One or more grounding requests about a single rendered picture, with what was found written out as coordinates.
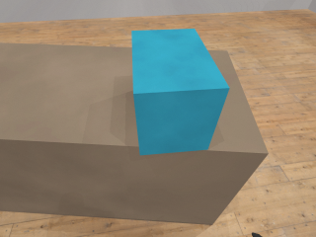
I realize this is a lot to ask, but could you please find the carton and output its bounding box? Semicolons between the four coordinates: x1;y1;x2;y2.
131;29;230;156

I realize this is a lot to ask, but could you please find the pedestal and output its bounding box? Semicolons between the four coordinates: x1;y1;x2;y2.
0;42;269;225

